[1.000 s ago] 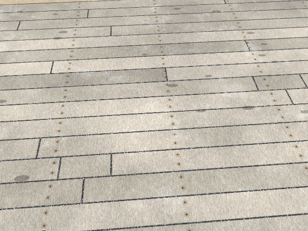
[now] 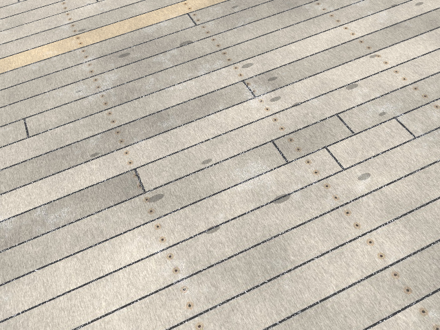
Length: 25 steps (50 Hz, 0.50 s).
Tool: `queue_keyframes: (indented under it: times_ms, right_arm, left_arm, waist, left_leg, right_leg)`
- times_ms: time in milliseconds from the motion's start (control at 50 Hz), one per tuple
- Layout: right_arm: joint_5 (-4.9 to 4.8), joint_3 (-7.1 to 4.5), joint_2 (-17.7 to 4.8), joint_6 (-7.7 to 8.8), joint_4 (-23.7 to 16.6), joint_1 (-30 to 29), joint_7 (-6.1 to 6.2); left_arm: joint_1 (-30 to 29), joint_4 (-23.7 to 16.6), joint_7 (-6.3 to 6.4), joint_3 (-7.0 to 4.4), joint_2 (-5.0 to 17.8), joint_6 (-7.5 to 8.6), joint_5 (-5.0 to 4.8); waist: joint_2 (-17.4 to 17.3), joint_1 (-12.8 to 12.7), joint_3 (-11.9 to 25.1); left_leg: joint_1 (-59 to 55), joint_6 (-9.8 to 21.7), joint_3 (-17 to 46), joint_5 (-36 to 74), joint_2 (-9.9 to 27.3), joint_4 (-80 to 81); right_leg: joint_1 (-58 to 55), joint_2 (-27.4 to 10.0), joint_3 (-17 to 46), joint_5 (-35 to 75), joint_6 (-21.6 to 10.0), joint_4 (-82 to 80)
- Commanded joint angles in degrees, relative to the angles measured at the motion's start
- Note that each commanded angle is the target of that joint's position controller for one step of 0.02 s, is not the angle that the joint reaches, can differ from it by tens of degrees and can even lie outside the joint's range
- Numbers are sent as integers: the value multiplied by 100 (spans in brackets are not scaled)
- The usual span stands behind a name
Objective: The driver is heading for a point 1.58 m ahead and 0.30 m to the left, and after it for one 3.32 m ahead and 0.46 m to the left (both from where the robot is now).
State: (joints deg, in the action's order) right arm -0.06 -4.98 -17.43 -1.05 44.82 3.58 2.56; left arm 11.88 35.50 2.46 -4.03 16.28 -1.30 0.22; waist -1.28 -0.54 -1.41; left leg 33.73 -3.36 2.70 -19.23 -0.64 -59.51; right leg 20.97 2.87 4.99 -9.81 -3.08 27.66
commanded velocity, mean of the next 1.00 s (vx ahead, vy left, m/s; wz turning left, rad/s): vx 0.00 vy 0.00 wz -0.10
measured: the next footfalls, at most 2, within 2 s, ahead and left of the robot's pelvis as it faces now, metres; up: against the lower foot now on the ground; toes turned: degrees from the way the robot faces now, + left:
left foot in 0.22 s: +0.05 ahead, +0.15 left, +0.00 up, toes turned -4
right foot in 1.58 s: +0.17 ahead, -0.15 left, +0.00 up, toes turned -6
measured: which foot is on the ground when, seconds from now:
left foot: up 0.00-0.20, down 0.22-1.00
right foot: down 0.00-1.00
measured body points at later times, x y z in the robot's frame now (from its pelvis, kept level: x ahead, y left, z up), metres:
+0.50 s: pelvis +0.02 +0.03 -0.01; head +0.03 +0.04 +0.44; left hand +0.17 +0.29 -0.11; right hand +0.14 -0.22 -0.12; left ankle +0.01 +0.16 -0.74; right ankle +0.04 -0.08 -0.74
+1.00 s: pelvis +0.03 +0.04 -0.01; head +0.03 +0.04 +0.44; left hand +0.18 +0.28 -0.12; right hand +0.11 -0.22 -0.13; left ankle +0.01 +0.16 -0.74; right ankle +0.04 -0.08 -0.74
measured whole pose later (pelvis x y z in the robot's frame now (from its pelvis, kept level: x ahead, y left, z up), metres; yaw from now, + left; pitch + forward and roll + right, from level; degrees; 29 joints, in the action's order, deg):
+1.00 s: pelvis +0.03 +0.04 -0.01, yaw -3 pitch -1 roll +0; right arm 0.2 -1.7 -12.4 1.2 50.2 10.8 0.9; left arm 12.0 40.4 1.9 -3.1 11.8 -0.7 0.7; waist 0.5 0.4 -1.6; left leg 11.3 0.5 0.7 -19.0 -0.8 -31.4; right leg 15.6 3.1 6.2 -14.6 0.1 31.4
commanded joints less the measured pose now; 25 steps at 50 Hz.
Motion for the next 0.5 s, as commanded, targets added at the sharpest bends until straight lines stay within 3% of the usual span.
queue_keyframes:
  times_ms: [20,140,180,200,220,240,260,280,300,340,380,500]
  right_arm:
    - [-22,8,-230,50,-347,-114,-34]
    - [-53,16,-305,95,-317,84,-114]
    - [-49,36,-231,144,-258,292,-166]
    - [-22,56,-171,179,-190,476,-202]
    - [61,42,-301,202,-172,569,-223]
    - [185,-23,-685,208,-225,657,-206]
    - [162,-24,-710,196,-172,373,-203]
    - [145,74,-330,216,-297,84,-201]
    - [133,91,-260,232,-311,45,-190]
    - [87,74,-394,286,-278,187,-176]
    - [95,105,-346,302,-253,296,-155]
    - [53,136,-249,257,-239,533,-109]
  left_arm:
    - [-33,-432,49,-205,826,35,37]
    - [-196,-398,-74,-127,749,-23,64]
    - [-327,-363,-91,-74,646,-32,15]
    - [-371,-334,-95,-44,578,-36,-25]
    - [-212,-282,-95,-31,518,-11,-22]
    - [-20,-286,-108,1,383,46,74]
    - [93,-340,-156,4,290,100,90]
    - [-143,-309,-161,-23,448,120,149]
    - [-353,-307,-160,-66,505,112,122]
    - [-511,-320,-157,-53,362,29,140]
    - [-356,-243,-182,-51,302,17,103]
    - [-239,-102,-170,-68,264,136,83]
  waist:
    - [874,-65,1026]
    - [948,-157,728]
    - [900,-3,712]
    - [841,141,685]
    - [661,113,705]
    - [-90,-75,807]
    - [-1066,-384,679]
    - [-1006,-254,601]
    - [-836,-164,545]
    - [-711,-51,405]
    - [-485,-57,261]
    - [157,108,268]
  left_leg:
    - [-61,-80,120,47,158,580]
    - [-941,3,-21,-317,170,1662]
    - [-1417,101,-98,65,134,2553]
    - [-1885,197,-172,785,104,3381]
    - [-2353,331,7,1409,304,3664]
    - [-2767,636,692,2449,1052,3650]
    - [-2312,1212,1188,2457,1488,3730]
    - [-1968,1340,1307,1852,1515,3910]
    - [-1959,1138,1097,1375,1257,3895]
    - [-1809,856,875,740,1004,3865]
    - [-1708,687,595,409,786,3810]
    - [-1986,609,279,555,496,3397]
  right_leg:
    - [-1271,-1413,1356,1570,-910,-569]
    - [-881,-1408,1708,1330,-1044,-498]
    - [-853,-1268,1708,1351,-933,-343]
    - [-710,-1111,1607,1234,-774,-263]
    - [-484,-925,1486,823,-524,-158]
    - [-85,-467,1047,4,-193,419]
    - [-55,36,325,-961,96,460]
    - [-367,-136,244,-915,251,401]
    - [-458,-130,217,-604,251,339]
    - [-663,-180,251,-120,228,201]
    - [-727,-223,323,2,144,104]
    - [-559,-315,496,296,103,-47]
